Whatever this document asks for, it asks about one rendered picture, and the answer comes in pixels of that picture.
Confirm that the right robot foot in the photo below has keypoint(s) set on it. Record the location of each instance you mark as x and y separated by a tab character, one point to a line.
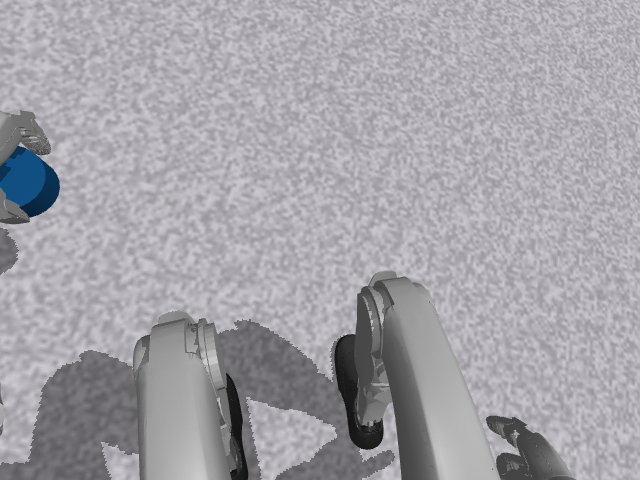
363	437

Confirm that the right robot hand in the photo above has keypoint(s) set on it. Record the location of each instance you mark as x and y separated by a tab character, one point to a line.
538	460

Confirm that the left robot hand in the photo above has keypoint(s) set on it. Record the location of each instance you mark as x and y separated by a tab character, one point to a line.
15	127

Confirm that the left robot foot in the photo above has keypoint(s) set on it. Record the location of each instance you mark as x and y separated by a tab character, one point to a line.
241	473

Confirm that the tin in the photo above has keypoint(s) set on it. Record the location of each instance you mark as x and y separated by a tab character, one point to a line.
28	181

